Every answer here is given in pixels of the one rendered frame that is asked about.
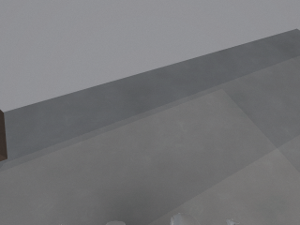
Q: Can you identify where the right robot thigh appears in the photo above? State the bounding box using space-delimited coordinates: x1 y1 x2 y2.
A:
170 213 200 225

